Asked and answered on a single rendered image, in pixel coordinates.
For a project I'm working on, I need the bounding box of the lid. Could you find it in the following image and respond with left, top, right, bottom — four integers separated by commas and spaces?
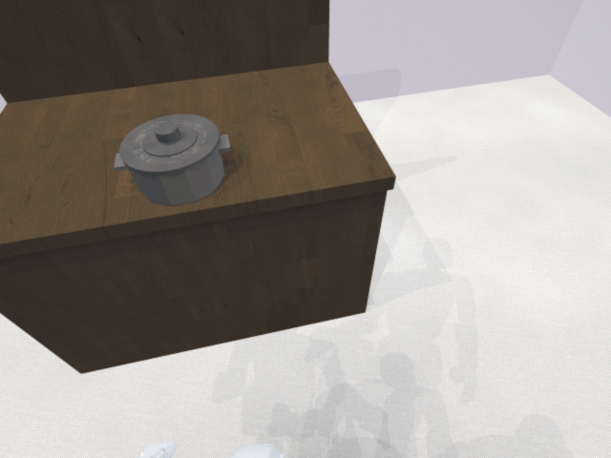
119, 114, 220, 175

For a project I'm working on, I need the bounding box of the pot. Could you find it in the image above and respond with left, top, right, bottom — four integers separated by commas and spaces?
114, 135, 231, 206

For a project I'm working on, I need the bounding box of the knob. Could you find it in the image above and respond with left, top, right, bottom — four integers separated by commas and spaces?
154, 122, 179, 143

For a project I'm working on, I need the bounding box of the table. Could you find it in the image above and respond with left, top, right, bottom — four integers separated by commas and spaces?
0, 0, 396, 374

